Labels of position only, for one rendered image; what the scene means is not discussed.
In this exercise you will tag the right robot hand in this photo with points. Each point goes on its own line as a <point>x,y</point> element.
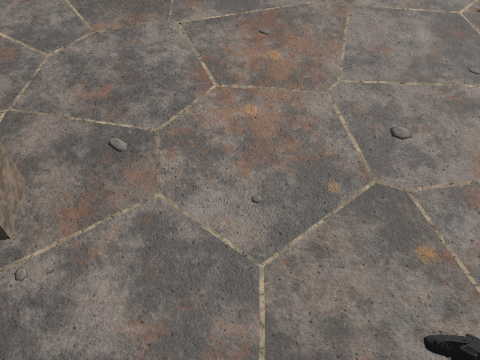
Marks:
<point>456,347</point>

